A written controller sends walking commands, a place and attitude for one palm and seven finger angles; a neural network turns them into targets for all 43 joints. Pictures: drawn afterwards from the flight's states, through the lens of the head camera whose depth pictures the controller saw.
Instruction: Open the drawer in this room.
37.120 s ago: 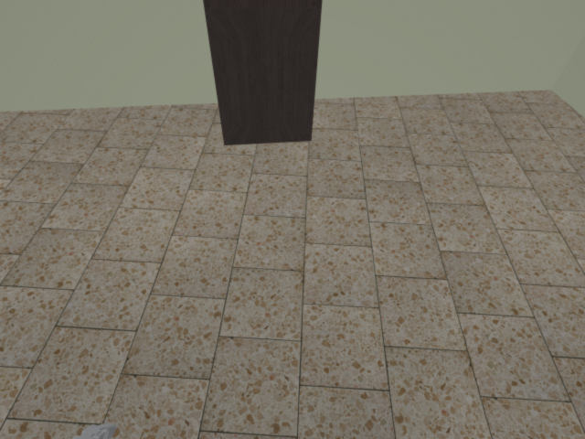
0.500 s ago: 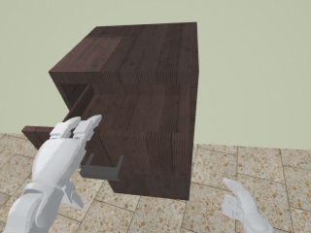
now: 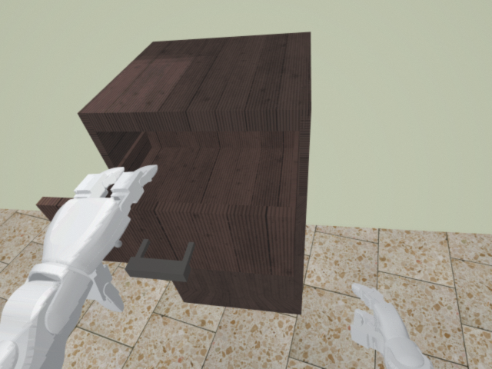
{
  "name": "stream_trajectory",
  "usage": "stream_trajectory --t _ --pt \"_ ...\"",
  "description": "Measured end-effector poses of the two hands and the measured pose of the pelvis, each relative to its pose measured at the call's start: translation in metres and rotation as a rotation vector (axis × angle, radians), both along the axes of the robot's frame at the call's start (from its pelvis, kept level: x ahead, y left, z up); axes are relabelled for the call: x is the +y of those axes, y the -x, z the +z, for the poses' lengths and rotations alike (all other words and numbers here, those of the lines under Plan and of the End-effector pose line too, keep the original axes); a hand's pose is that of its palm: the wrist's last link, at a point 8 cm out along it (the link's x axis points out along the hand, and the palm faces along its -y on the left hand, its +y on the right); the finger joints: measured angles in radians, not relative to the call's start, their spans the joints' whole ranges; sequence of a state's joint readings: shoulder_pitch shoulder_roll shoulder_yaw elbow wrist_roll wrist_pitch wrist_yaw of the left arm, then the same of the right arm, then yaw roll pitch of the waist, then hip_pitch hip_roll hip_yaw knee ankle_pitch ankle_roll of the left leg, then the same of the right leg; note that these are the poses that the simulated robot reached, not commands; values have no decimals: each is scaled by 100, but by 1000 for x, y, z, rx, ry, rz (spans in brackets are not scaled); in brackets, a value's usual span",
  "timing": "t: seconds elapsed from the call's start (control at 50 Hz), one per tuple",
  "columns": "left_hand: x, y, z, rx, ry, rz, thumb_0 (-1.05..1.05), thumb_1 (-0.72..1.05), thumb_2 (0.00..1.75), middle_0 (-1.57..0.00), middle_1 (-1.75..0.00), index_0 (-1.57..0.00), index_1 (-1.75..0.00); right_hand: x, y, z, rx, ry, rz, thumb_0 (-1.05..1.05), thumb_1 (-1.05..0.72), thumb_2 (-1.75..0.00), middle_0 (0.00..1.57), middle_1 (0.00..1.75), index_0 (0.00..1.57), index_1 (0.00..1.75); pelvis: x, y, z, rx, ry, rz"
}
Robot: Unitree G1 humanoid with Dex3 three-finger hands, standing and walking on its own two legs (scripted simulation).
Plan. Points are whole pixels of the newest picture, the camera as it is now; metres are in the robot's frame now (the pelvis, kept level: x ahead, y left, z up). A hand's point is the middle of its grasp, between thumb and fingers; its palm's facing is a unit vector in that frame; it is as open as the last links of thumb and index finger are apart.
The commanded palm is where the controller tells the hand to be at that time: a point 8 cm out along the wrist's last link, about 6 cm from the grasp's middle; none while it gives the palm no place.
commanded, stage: draw the hand back to the body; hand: left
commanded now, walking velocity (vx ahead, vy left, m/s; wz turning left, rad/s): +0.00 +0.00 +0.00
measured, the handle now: (162, 257) +0.28 +0.21 +0.03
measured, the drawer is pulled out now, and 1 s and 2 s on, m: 0.22 0.22 0.22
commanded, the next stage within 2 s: step back with the hand held close in 1.48 s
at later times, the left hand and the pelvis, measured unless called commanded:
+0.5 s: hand (86, 254) +0.20 +0.24 +0.16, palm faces +0.13 -0.10 -0.99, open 16.2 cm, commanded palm +0.17 +0.25 +0.23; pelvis +0.01 +0.01 +0.00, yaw +0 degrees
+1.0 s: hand (87, 223) +0.22 +0.23 +0.21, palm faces +0.35 -0.84 -0.40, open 12.5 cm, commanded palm +0.17 +0.28 +0.23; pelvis +0.03 +0.02 +0.00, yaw -1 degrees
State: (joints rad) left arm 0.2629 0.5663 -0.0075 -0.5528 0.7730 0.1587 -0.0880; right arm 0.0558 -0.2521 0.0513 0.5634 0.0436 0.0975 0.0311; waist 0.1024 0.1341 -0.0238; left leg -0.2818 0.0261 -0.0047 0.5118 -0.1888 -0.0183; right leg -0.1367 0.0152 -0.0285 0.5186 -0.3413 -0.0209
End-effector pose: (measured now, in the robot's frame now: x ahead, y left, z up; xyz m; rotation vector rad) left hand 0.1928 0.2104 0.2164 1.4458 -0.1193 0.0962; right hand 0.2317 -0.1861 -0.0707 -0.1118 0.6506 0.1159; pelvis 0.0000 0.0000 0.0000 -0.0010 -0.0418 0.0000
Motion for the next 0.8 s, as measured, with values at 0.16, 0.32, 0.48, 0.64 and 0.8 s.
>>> stream_trajectory --t 0.16,0.32,0.48,0.64,0.8 --pt "12 7 1 -6 1 29 -1 -49 30 -17 -30 -17 -31 -10 3 -4 15 30 -15 1 -90 -90 19 30 20 30 1 -4 -1 8 2 5" --pt "22 14 -1 8 -21 29 -1 -49 30 -17 -30 -17 -31 -8 -1 -4 16 48 -20 1 -90 -90 19 30 20 30 5 -7 -2 15 5 6" --pt "34 18 -1 7 -15 51 -1 -49 30 -17 -30 -17 -31 3 -6 -1 4 42 -12 1 -90 -90 19 30 20 30 12 -9 -2 27 9 9" --pt "39 19 2 -271 871 -104 -1 -43 33 -17 -30 -17 -31 10 8 12 -90 69 -80 1 -90 -90 20 30 20 30 13 -15 0 -7 5 -4" --pt "52 9 1 -386 1017 -99 -1 -22 42 -17 -30 -17 -31 -6 30 6 -31 131 -118 1 -90 -90 20 30 20 30 13 -26 3 -9 7 -11"
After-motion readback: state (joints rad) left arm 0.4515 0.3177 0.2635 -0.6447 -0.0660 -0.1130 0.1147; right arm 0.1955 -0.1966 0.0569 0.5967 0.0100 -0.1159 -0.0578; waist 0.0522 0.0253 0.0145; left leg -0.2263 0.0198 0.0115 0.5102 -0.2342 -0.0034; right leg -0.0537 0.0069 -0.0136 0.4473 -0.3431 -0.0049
